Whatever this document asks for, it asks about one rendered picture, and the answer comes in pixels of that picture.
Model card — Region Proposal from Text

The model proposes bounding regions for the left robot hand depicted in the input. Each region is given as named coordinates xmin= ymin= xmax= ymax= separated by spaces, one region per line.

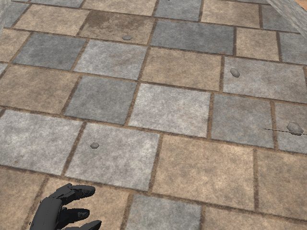
xmin=29 ymin=183 xmax=102 ymax=230

